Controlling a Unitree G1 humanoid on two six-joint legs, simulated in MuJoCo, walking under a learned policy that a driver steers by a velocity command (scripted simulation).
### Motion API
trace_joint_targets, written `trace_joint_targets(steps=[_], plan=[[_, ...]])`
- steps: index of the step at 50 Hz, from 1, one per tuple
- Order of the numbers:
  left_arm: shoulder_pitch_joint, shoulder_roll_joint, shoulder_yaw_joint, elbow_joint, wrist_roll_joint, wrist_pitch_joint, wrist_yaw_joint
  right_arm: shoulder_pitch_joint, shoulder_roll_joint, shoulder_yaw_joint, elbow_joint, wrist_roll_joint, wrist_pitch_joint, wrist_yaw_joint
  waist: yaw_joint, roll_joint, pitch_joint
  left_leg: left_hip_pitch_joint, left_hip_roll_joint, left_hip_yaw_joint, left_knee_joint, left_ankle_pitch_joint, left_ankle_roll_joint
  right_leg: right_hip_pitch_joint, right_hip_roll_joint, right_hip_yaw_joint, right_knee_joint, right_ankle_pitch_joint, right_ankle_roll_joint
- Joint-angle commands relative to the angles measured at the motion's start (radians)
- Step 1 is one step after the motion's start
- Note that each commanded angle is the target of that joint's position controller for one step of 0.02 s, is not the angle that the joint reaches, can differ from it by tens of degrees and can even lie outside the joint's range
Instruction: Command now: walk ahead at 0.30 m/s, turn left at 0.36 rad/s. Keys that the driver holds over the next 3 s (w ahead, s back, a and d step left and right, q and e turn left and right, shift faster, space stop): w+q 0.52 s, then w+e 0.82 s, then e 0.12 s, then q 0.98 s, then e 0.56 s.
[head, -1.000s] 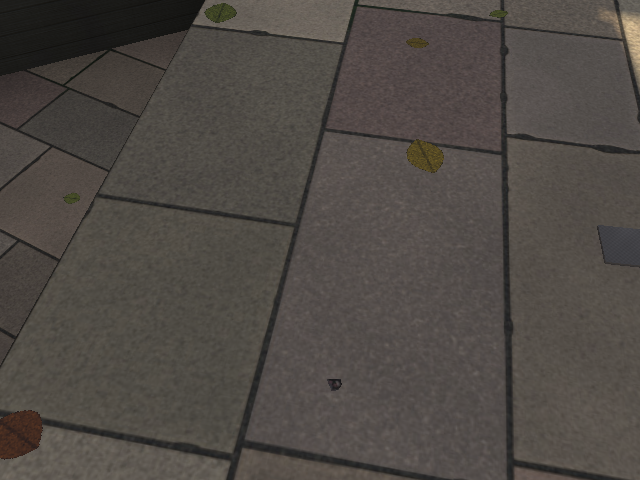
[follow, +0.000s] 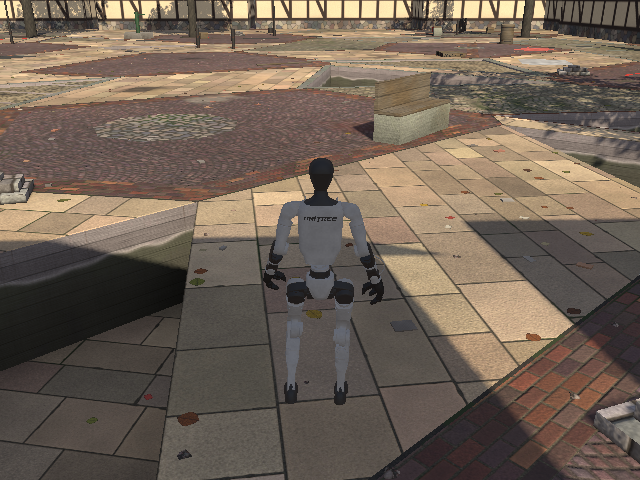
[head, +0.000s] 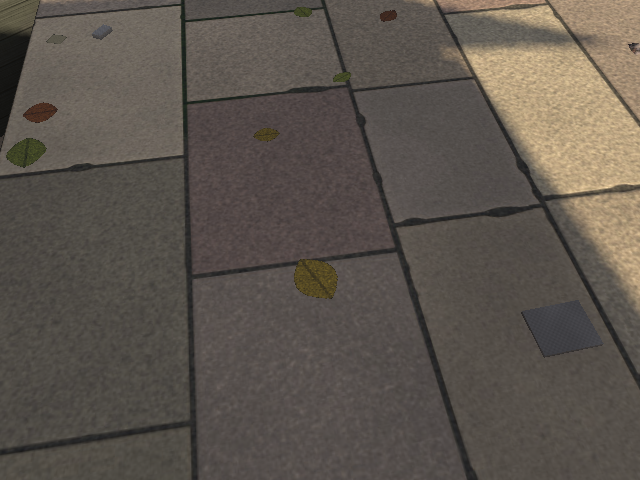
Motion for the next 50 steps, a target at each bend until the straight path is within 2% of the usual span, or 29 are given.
trace_joint_targets(steps=[1,5,7,9,10,11,12,13,14,16,17,20,23,26,29,32,33,34,35,36,37,38,39,40,41,42,44,47,50], plan=[[-0.050,0.168,0.056,-0.041,-0.008,-0.038,0.017,0.055,-0.064,-0.023,-0.051,-0.007,-0.011,-0.002,-0.013,-0.155,-0.091,0.041,0.041,-0.003,-0.086,0.106,0.037,0.037,-0.277,0.204,-0.285,-0.260,-0.167],[-0.041,0.209,0.075,-0.017,-0.023,-0.035,0.012,0.025,-0.068,-0.026,-0.059,-0.002,-0.017,0.023,-0.011,-0.140,-0.081,0.098,0.032,0.038,-0.236,0.120,0.078,0.065,-0.298,0.156,-0.286,-0.321,-0.151],[-0.051,0.218,0.079,-0.012,-0.037,-0.025,0.007,0.048,-0.074,-0.032,-0.051,0.001,-0.013,0.033,-0.031,-0.129,-0.068,0.150,0.023,0.068,-0.307,0.129,0.103,0.056,-0.307,0.138,-0.262,-0.389,-0.129],[-0.079,0.197,0.074,-0.010,-0.045,-0.011,0.005,0.134,-0.070,-0.040,-0.007,-0.002,-0.009,0.036,-0.076,-0.084,-0.050,0.277,-0.022,0.123,-0.401,0.132,0.139,-0.020,-0.265,0.072,-0.159,-0.473,-0.083],[-0.085,0.153,0.062,-0.009,-0.038,-0.005,0.004,0.220,-0.086,-0.051,0.032,0.000,-0.009,0.034,-0.099,-0.013,-0.031,0.345,-0.046,0.107,-0.462,0.079,0.168,-0.076,-0.210,0.021,-0.011,-0.506,-0.052],[-0.096,0.078,0.042,-0.019,-0.020,-0.001,-0.003,0.310,-0.153,-0.071,0.051,-0.001,-0.015,0.022,-0.112,0.216,-0.004,0.398,0.100,-0.161,-0.636,-0.107,0.243,-0.215,-0.106,-0.090,0.365,-0.496,0.016],[-0.148,0.070,0.036,-0.078,-0.024,-0.016,-0.004,0.297,-0.266,-0.081,0.004,-0.006,-0.040,0.028,-0.096,0.312,0.072,0.444,0.260,-0.692,-0.854,-0.408,0.393,-0.548,0.046,0.021,0.603,-0.520,0.048],[-0.167,0.130,0.046,-0.084,-0.046,-0.044,-0.012,0.220,-0.225,-0.070,-0.031,-0.026,-0.070,0.035,-0.077,0.200,0.087,0.429,0.298,-0.747,-0.922,-0.432,0.407,-0.611,-0.012,0.160,0.679,-0.423,0.017],[-0.142,0.170,0.056,-0.073,-0.052,-0.063,-0.018,0.157,-0.184,-0.057,-0.052,-0.022,-0.091,0.034,-0.039,0.178,0.092,0.431,0.276,-0.663,-0.901,-0.315,0.370,-0.617,-0.043,0.176,0.657,-0.299,0.000],[-0.127,0.177,0.063,-0.036,-0.007,-0.080,-0.010,0.128,-0.142,-0.045,-0.063,-0.003,-0.095,0.029,-0.022,0.095,0.043,0.450,0.203,-0.485,-0.848,-0.039,0.300,-0.547,-0.068,0.171,0.567,-0.141,0.014],[-0.142,0.167,0.063,-0.031,0.000,-0.081,-0.011,0.142,-0.123,-0.038,-0.063,-0.004,-0.093,0.022,-0.022,0.083,0.020,0.452,0.171,-0.421,-0.845,0.067,0.280,-0.498,-0.063,0.170,0.517,-0.077,0.026],[-0.184,0.121,0.053,-0.034,-0.007,-0.076,-0.016,0.197,-0.120,-0.040,-0.053,-0.005,-0.094,0.003,-0.030,0.069,-0.012,0.478,0.118,-0.303,-0.830,0.319,0.260,-0.439,-0.021,0.152,0.374,0.069,0.064],[-0.253,0.088,0.041,-0.054,-0.016,-0.074,-0.024,0.235,-0.119,-0.044,-0.043,-0.001,-0.088,-0.009,-0.051,0.089,0.002,0.442,0.084,-0.250,-0.817,0.381,0.245,-0.373,0.010,0.145,0.230,0.161,0.084],[-0.337,0.078,0.031,-0.087,-0.023,-0.080,-0.037,0.274,-0.122,-0.050,-0.031,0.004,-0.079,-0.013,-0.083,0.104,0.034,0.432,0.089,-0.270,-0.801,0.371,0.247,-0.347,0.019,0.144,0.140,0.182,0.090],[-0.348,0.078,0.021,-0.088,-0.024,-0.092,-0.054,0.280,-0.112,-0.050,-0.014,0.004,-0.075,-0.014,-0.094,0.109,0.051,0.470,0.120,-0.251,-0.788,0.397,0.242,-0.310,0.006,0.123,0.079,0.216,0.068],[-0.288,0.119,0.031,-0.071,-0.027,-0.094,-0.057,0.259,-0.125,-0.055,-0.007,-0.002,-0.067,-0.013,-0.059,0.139,0.043,0.542,0.147,-0.218,-0.724,0.647,0.218,-0.240,0.014,0.087,0.061,0.119,0.012],[-0.226,0.144,0.042,-0.055,-0.023,-0.094,-0.053,0.247,-0.135,-0.058,-0.009,-0.003,-0.064,-0.012,-0.027,0.148,-0.003,0.567,0.135,-0.190,-0.642,0.866,0.205,-0.155,0.043,0.056,0.061,0.080,-0.015],[-0.095,0.178,0.059,-0.016,-0.019,-0.091,-0.045,0.233,-0.133,-0.054,-0.012,-0.006,-0.060,-0.011,0.039,0.136,-0.094,0.559,0.096,-0.145,-0.486,1.050,0.183,0.015,0.069,0.028,0.051,0.089,-0.052],[0.092,0.208,0.068,0.025,-0.012,-0.086,-0.040,0.216,-0.121,-0.045,-0.027,-0.017,-0.059,-0.011,0.120,0.100,-0.230,0.407,0.070,-0.131,-0.259,0.966,0.158,0.313,-0.023,0.136,0.102,0.106,-0.112],[0.234,0.300,0.090,0.050,-0.005,-0.079,-0.039,0.329,-0.019,-0.016,-0.041,-0.032,-0.072,-0.003,0.089,-0.175,-0.404,0.036,-0.078,-0.083,0.141,0.441,0.082,0.710,-0.274,0.574,0.114,0.016,-0.280],[0.262,0.249,0.076,0.083,-0.033,-0.076,-0.052,0.336,-0.026,-0.008,-0.039,-0.012,-0.095,0.005,0.090,-0.319,-0.439,-0.178,-0.160,-0.125,0.321,-0.099,0.059,0.790,-0.353,0.935,-0.100,-0.200,-0.347],[0.178,0.195,0.061,0.073,-0.047,-0.073,-0.047,0.201,-0.111,-0.027,-0.071,0.014,-0.115,0.010,0.104,-0.217,-0.245,-0.286,-0.087,-0.144,0.374,-0.054,0.076,0.659,-0.315,0.835,-0.130,-0.283,-0.290],[0.112,0.171,0.052,0.051,-0.033,-0.067,-0.038,0.086,-0.124,-0.025,-0.100,0.019,-0.134,0.014,0.098,-0.109,-0.142,-0.275,-0.045,-0.122,0.330,0.032,0.090,0.497,-0.271,0.696,-0.146,-0.213,-0.253],[0.072,0.156,0.045,0.043,-0.020,-0.065,-0.036,0.028,-0.115,-0.026,-0.113,-0.001,-0.145,0.014,0.069,-0.035,-0.071,-0.240,-0.017,-0.104,0.255,0.082,0.089,0.353,-0.229,0.606,-0.168,-0.098,-0.239],[0.057,0.142,0.038,0.038,-0.011,-0.066,-0.032,0.027,-0.112,-0.032,-0.119,-0.020,-0.147,0.013,0.036,-0.039,-0.057,-0.185,0.010,-0.105,0.182,0.119,0.084,0.275,-0.197,0.552,-0.185,-0.015,-0.231],[0.053,0.134,0.035,0.037,-0.008,-0.064,-0.028,0.036,-0.096,-0.031,-0.122,-0.028,-0.145,0.014,0.014,-0.066,-0.055,-0.144,0.018,-0.100,0.134,0.132,0.075,0.227,-0.171,0.522,-0.203,0.033,-0.233],[0.066,0.141,0.036,0.043,-0.023,-0.062,-0.016,0.035,-0.066,-0.024,-0.134,-0.034,-0.136,0.015,-0.003,-0.096,-0.043,-0.119,0.021,-0.075,0.030,0.127,0.047,0.158,-0.154,0.470,-0.229,0.095,-0.245],[0.104,0.191,0.051,0.050,-0.032,-0.057,0.003,-0.097,-0.034,-0.006,-0.182,-0.036,-0.131,0.014,0.025,-0.084,-0.002,-0.084,-0.003,-0.040,-0.206,0.288,0.014,0.060,-0.113,0.390,-0.247,0.126,-0.220],[0.175,0.203,0.057,0.063,-0.039,-0.043,0.012,-0.220,-0.022,0.001,-0.213,-0.025,-0.139,0.026,0.075,-0.086,-0.002,0.031,-0.065,-0.030,-0.409,0.509,0.001,0.013,-0.074,0.360,-0.223,0.107,-0.175]])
